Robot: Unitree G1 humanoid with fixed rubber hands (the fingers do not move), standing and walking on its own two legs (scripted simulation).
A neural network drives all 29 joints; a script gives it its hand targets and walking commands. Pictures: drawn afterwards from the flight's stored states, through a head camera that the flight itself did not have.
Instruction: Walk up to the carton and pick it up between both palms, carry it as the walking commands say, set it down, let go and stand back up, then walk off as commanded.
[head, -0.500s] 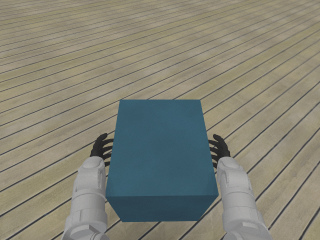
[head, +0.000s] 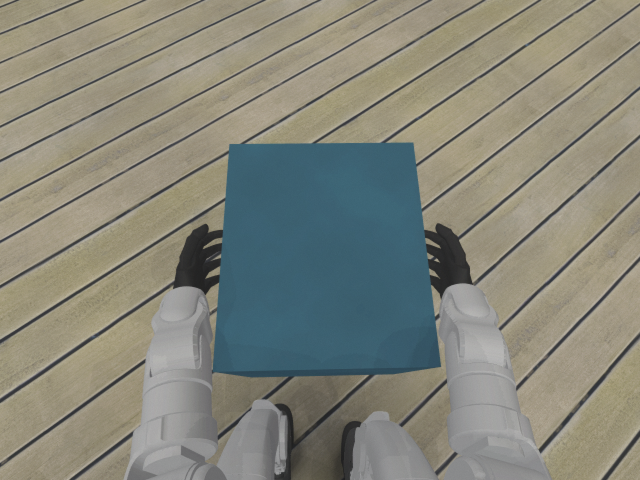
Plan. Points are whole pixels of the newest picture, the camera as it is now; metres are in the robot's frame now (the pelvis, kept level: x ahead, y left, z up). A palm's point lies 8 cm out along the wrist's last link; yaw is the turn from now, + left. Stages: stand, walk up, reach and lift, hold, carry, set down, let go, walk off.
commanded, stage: set down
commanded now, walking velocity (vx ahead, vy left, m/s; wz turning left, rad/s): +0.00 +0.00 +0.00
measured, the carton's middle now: (322, 274) +0.39 +0.01 -0.14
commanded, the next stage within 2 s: none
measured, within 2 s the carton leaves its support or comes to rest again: neither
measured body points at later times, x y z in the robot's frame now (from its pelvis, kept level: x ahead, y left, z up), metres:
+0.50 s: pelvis -0.04 -0.01 -0.09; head +0.16 +0.01 +0.32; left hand +0.38 +0.19 -0.14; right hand +0.39 -0.15 -0.14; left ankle +0.07 +0.09 -0.69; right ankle +0.03 -0.10 -0.69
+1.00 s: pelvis -0.04 +0.00 -0.15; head +0.20 +0.03 +0.22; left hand +0.42 +0.19 -0.24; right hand +0.43 -0.15 -0.23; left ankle +0.07 +0.09 -0.69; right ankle +0.03 -0.10 -0.69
